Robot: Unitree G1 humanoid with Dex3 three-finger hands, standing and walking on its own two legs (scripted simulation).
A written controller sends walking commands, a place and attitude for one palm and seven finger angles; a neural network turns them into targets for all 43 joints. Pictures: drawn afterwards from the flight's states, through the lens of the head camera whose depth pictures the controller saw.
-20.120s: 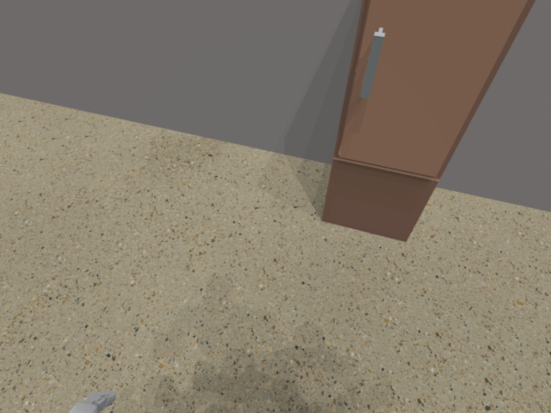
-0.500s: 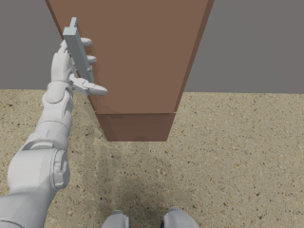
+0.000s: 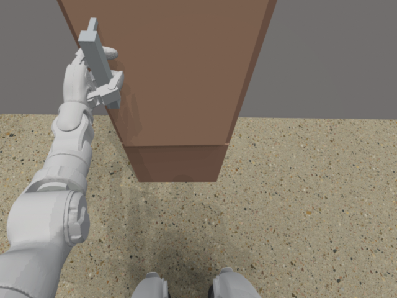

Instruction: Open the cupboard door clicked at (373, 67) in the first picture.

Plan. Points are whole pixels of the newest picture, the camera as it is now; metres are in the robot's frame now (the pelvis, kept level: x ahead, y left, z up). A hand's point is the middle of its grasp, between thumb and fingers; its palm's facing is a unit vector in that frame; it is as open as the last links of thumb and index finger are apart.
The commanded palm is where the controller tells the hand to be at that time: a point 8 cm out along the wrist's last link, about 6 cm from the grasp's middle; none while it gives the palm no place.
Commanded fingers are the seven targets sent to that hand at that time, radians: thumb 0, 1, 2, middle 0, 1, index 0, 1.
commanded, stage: close the thumb around the handle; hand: left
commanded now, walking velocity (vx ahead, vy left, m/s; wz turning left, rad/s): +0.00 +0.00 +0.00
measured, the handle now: (104, 67) +0.56 +0.15 +0.09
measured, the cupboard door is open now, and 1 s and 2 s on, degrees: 1 33 47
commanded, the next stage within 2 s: pull the door open along its arc in 0.14 s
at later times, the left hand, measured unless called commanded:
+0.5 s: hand (112, 90) +0.50 +0.13 +0.09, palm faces -0.07 -1.00 -0.02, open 6.1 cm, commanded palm +0.45 +0.19 +0.09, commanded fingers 0.00 0.90 0.90 -0.40 -1.35 -0.40 -1.35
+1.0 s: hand (149, 154) +0.35 +0.06 +0.09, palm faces +0.24 -0.97 +0.06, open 6.6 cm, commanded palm +0.31 +0.12 +0.09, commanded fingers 0.00 0.90 0.90 -0.40 -1.35 -0.40 -1.35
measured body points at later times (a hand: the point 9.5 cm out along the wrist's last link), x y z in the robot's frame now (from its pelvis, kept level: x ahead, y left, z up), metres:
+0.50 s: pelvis +0.01 +0.00 +0.01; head +0.11 +0.00 +0.45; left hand +0.50 +0.19 +0.09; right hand +0.01 -0.26 -0.11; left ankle +0.01 +0.11 -0.68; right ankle +0.00 -0.11 -0.68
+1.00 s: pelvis +0.01 -0.01 +0.02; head +0.05 -0.03 +0.47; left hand +0.34 +0.11 +0.09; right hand +0.17 -0.24 -0.08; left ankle +0.01 +0.11 -0.68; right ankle +0.00 -0.11 -0.68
